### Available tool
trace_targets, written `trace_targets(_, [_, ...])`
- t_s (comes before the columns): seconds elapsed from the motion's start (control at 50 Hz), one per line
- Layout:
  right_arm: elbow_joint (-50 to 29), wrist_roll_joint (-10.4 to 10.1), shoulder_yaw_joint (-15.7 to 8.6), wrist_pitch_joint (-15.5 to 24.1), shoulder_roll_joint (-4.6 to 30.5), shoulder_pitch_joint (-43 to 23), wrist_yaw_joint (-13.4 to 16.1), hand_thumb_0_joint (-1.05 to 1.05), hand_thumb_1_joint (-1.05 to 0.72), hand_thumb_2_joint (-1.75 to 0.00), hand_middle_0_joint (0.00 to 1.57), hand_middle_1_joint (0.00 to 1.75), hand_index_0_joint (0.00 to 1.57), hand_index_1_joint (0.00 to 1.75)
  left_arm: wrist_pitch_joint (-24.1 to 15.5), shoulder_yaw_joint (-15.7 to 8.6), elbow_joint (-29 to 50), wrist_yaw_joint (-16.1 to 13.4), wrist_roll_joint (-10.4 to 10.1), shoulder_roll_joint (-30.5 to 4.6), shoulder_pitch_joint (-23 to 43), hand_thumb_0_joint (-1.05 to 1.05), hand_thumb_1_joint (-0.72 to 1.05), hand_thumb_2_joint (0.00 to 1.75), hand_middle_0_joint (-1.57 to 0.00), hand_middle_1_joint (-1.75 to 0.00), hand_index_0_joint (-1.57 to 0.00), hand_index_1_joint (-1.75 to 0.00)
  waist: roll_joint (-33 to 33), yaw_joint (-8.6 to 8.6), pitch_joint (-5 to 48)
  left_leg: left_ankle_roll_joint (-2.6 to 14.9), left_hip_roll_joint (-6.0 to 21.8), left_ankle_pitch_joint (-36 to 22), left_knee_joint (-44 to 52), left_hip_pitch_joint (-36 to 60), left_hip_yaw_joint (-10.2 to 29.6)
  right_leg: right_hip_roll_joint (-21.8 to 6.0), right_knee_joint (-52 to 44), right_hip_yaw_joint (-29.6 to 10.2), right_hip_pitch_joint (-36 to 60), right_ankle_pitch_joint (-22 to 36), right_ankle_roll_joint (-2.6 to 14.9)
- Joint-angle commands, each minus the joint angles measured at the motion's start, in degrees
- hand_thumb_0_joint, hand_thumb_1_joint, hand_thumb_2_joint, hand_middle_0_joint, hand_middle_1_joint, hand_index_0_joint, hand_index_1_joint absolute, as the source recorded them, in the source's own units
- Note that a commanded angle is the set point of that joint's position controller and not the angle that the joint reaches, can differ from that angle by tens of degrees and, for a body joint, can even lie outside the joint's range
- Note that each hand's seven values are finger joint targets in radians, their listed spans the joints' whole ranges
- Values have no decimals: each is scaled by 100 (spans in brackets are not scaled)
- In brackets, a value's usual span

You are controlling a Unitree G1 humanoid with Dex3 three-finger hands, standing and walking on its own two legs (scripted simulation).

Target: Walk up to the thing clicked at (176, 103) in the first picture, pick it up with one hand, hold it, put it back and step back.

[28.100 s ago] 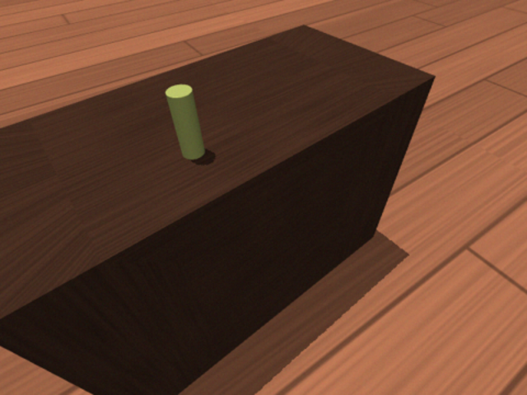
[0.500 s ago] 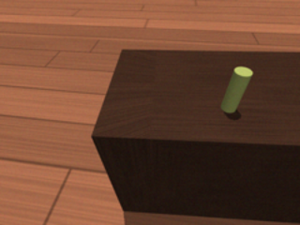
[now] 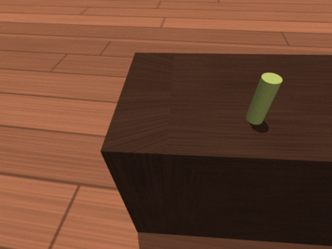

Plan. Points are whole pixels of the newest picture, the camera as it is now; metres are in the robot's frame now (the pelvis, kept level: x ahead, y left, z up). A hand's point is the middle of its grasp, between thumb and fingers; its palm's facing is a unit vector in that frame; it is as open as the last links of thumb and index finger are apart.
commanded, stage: stand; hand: right
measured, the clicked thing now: (262, 100) +0.50 -0.24 +0.09
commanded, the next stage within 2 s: step back in 1.86 s
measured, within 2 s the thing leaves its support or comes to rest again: neither
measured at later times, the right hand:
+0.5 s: hand out of the picture +0.08 -0.25 -0.16, palm faces -0.05 +0.94 -0.35, open 7.4 cm
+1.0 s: hand out of the picture +0.08 -0.25 -0.16, palm faces -0.05 +0.94 -0.34, open 7.4 cm
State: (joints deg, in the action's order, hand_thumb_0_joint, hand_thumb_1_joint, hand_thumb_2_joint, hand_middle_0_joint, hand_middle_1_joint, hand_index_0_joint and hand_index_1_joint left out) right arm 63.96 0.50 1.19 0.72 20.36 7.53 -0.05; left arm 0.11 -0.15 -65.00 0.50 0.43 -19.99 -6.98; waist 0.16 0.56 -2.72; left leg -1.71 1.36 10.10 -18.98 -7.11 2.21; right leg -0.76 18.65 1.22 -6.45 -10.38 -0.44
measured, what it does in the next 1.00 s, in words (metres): stands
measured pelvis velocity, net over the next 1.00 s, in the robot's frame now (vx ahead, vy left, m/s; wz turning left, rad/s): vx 0.01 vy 0.00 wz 0.00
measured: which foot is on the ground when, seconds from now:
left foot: down 0.00-1.00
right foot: down 0.00-1.00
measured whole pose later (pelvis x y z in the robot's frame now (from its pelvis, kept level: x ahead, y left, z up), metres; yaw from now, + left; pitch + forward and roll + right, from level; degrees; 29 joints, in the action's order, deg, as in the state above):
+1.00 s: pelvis +0.01 +0.00 +0.00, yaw +0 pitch -2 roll +0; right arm 63.9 0.4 0.8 0.7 20.1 7.4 -0.1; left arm 0.2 -0.4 -65.0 0.4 0.4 -19.9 -7.0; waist 0.2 0.6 -2.9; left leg -1.5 1.0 10.3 -18.3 -6.3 2.2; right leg -1.1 18.5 1.2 -5.8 -10.9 -0.6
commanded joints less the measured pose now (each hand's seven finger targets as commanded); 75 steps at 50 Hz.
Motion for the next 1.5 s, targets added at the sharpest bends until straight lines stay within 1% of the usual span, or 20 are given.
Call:
trace_targets(0.0, [-308,4,-258,83,1201,-193,82,0,-90,-90,20,30,20,30,-144,-229,316,-86,31,-1249,146,0,90,90,-20,-30,-20,-30,-33,-33,291,258,541,-489,292,-53,408,-662,-355,-528,121,518,152])
trace_targets(0.06, [-289,9,-246,82,1186,-150,81,0,-90,-90,20,30,20,30,-144,-236,320,-84,20,-1252,168,0,90,90,-20,-30,-20,-30,15,-37,295,249,526,-482,322,-74,406,-678,-342,-553,130,552,160])
trace_targets(0.12, [-327,21,-261,94,1209,-207,89,0,-90,-90,20,30,20,30,-150,-242,344,-94,31,-1255,180,0,90,90,-20,-30,-20,-30,-9,-28,406,264,574,-837,247,19,388,-685,-267,-528,200,780,170])
trace_targets(0.16, [-312,9,-268,93,1226,-192,89,0,-90,-90,20,30,20,30,-156,-230,343,-94,20,-1234,159,0,90,90,-20,-30,-20,-30,27,-25,435,258,567,-880,228,61,384,-682,-296,-521,190,805,156])
trace_targets(0.18, [-318,2,-279,89,1235,-212,90,0,-90,-90,20,30,20,30,-160,-234,353,-101,19,-1239,197,0,90,90,-20,-30,-20,-30,8,-31,476,268,586,-1032,178,93,381,-694,-267,-517,273,999,160])
trace_targets(0.38, [-313,12,-273,77,1207,-196,98,0,-90,-90,20,30,20,30,-143,-240,333,-107,23,-1241,217,0,90,90,-20,-30,-20,-30,26,-20,346,246,552,-857,257,-34,384,-685,-319,-496,275,809,136])
trace_targets(0.46, [-327,17,-274,87,1213,-201,95,0,-90,-90,20,30,20,30,-155,-237,345,-100,22,-1220,205,0,90,90,-20,-30,-20,-30,47,-14,454,259,573,-1069,203,55,356,-713,-275,-499,330,1021,150])
trace_targets(0.56, [-330,6,-275,102,1204,-188,99,0,-90,-90,20,30,20,30,-150,-242,345,-101,13,-1231,210,0,90,90,-20,-30,-20,-30,71,-17,471,251,588,-1208,247,73,385,-701,-230,-466,400,1053,151])
trace_targets(0.6, [-344,10,-299,93,1232,-301,102,0,-90,-90,20,30,20,30,-141,-236,340,-101,22,-1199,182,0,90,90,-20,-30,-20,-30,72,15,440,252,581,-1051,233,132,380,-691,-277,-453,283,899,152])
trace_targets(0.64, [-327,1,-286,85,1191,-186,102,0,-90,-90,20,30,20,30,-134,-247,323,-103,24,-1221,211,0,90,90,-20,-30,-20,-30,14,-27,307,249,547,-879,306,-17,384,-680,-308,-465,280,788,149])
trace_targets(0.68, [-326,10,-295,90,1210,-217,93,0,-90,-90,20,30,20,30,-133,-238,324,-94,20,-1200,186,0,90,90,-20,-30,-20,-30,38,-15,321,245,555,-809,305,42,391,-679,-313,-470,218,671,161])
trace_targets(0.76, [-328,6,-301,90,1196,-192,90,0,-90,-90,20,30,20,30,-140,-245,340,-96,21,-1202,199,0,90,90,-20,-30,-20,-30,46,-31,330,258,539,-802,298,11,372,-688,-329,-493,241,783,167])
trace_targets(0.9, [-335,12,-288,96,1188,-210,85,0,-90,-90,20,30,20,30,-145,-254,334,-93,15,-1230,183,0,90,90,-20,-30,-20,-30,10,-21,338,263,568,-845,301,74,399,-686,-290,-496,192,682,169])
trace_targets(1.02, [-329,10,-285,74,1170,-144,83,0,-90,-90,20,30,20,30,-147,-257,321,-94,31,-1263,170,0,90,90,-20,-30,-20,-30,-36,-48,285,246,527,-571,339,-50,405,-677,-331,-497,182,528,159])
trace_targets(1.12, [-336,2,-295,83,1203,-200,80,0,-90,-90,20,30,20,30,-170,-248,331,-98,15,-1254,136,0,90,90,-20,-30,-20,-30,-15,-17,419,253,553,-909,220,132,397,-698,-296,-514,203,837,160])
trace_targets(1.18, [-329,0,-291,79,1200,-186,78,0,-90,-90,20,30,20,30,-178,-240,338,-105,19,-1236,159,0,90,90,-20,-30,-20,-30,-24,-36,407,264,571,-940,194,115,389,-716,-301,-506,261,962,153])
trace_targets(1.26, [-335,5,-282,75,1196,-196,84,0,-90,-90,20,30,20,30,-165,-242,339,-106,19,-1233,145,0,90,90,-20,-30,-20,-30,50,-17,362,261,550,-896,225,67,368,-702,-320,-500,231,917,151])
trace_targets(1.3, [-337,0,-291,65,1189,-196,83,0,-90,-90,20,30,20,30,-165,-243,323,-111,17,-1233,116,0,90,90,-20,-30,-20,-30,-35,-21,329,262,557,-793,249,86,391,-681,-334,-482,172,740,150])
trace_targets(1.4, [-353,-1,-306,64,1204,-200,80,0,-90,-90,20,30,20,30,-184,-253,343,-111,26,-1254,144,0,90,90,-20,-30,-20,-30,-20,-35,391,279,569,-796,189,142,364,-708,-339,-521,214,867,158])
trace_targets(1.48, [-339,5,-296,73,1179,-183,73,0,-90,-90,20,30,20,30,-164,-252,340,-99,17,-1234,158,0,90,90,-20,-30,-20,-30,32,-40,238,249,536,-614,300,-7,370,-675,-375,-524,141,634,164])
